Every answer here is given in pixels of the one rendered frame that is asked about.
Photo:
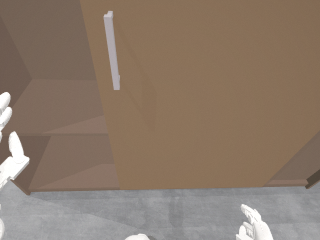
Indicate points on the left robot hand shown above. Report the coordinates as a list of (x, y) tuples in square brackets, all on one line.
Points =
[(12, 166)]

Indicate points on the wardrobe door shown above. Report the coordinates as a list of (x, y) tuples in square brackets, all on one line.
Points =
[(213, 93), (303, 164)]

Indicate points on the right robot hand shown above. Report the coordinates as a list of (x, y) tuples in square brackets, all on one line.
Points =
[(258, 230)]

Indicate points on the handle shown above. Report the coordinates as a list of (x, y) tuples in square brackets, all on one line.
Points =
[(110, 37)]

